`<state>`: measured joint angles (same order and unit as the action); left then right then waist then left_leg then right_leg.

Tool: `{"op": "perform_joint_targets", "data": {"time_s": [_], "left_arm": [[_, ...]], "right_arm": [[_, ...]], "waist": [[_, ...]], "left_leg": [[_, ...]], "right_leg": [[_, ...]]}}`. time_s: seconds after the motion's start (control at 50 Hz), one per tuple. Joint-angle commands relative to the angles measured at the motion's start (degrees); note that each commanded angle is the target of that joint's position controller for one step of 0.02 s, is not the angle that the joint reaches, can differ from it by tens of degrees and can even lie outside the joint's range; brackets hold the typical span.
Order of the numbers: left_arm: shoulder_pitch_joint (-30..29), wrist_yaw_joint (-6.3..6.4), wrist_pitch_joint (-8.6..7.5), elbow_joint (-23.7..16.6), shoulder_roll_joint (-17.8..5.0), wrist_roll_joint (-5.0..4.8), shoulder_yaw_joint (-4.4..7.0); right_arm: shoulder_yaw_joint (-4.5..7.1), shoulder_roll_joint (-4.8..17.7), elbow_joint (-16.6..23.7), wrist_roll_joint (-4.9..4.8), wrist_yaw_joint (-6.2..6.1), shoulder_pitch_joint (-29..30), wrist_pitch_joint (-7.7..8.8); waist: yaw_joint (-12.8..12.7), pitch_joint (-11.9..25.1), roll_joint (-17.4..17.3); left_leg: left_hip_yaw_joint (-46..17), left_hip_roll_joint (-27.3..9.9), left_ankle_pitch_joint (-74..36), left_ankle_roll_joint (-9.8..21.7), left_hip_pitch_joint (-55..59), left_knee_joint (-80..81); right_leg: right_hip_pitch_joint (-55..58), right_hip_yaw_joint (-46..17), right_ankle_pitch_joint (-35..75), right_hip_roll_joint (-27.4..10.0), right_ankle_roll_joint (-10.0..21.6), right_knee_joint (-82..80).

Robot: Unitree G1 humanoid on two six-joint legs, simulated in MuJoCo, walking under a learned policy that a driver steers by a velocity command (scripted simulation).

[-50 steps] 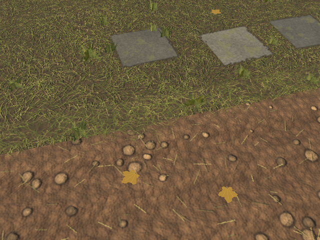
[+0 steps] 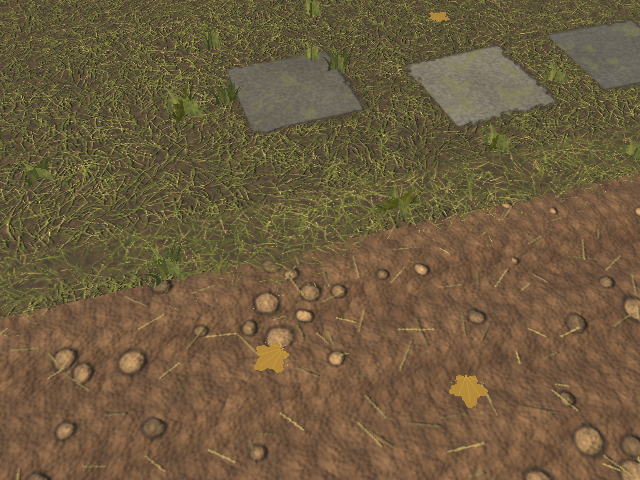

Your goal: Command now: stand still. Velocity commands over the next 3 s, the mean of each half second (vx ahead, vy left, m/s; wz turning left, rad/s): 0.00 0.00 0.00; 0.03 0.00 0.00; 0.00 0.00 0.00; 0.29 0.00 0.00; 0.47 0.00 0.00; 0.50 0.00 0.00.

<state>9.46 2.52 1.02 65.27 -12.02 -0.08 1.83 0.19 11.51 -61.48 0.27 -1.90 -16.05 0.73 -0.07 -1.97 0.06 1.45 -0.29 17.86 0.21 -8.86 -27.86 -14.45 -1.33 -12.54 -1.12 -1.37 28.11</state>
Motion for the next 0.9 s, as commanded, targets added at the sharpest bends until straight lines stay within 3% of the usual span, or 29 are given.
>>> {"op": "perform_joint_targets", "data": {"time_s": [0.02,0.88,0.9], "left_arm": [[1.0,0.2,-0.36,-1.2,-5.8,0.0,0.7],[6.2,0.62,-0.44,-0.8,-3.8,-0.24,0.18],[7.2,0.63,-0.4,-0.3,-3.1,-0.22,0.03]], "right_arm": [[0.86,5.4,1.0,-0.03,-0.17,-3.6,0.33],[0.94,2.9,0.4,-0.29,-0.29,-9.1,0.47],[0.91,2.5,-0.2,-0.31,-0.36,-10.2,0.38]], "waist": [[0.0,-0.4,-0.2],[0.0,-1.6,-0.3],[0.0,-0.2,-0.7]], "left_leg": [[-1.4,-1.5,-5.7,0.8,-6.2,6.6],[-1.4,-1.2,-7.6,1.0,-6.1,6.5],[-1.1,-0.9,-1.7,1.3,-5.5,7.1]], "right_leg": [[4.1,-0.3,7.7,-0.6,2.0,-3.3],[3.6,0.1,8.4,-0.5,1.6,-2.9],[4.1,1.1,3.0,0.4,1.6,-2.6]]}}
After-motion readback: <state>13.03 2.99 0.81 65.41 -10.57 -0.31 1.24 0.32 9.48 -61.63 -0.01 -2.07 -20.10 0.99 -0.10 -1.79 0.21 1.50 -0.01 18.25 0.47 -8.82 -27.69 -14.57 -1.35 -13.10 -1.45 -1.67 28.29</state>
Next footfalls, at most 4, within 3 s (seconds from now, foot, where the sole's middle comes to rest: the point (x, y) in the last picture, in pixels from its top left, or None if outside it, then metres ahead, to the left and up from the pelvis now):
1.56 left None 0.06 0.10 -0.77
2.04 right None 0.29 -0.17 -0.77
2.60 left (315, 410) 0.67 0.04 -0.77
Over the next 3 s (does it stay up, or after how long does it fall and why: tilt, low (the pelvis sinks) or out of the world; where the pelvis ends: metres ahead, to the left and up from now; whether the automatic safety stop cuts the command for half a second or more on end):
stays up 0.69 -0.05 0.01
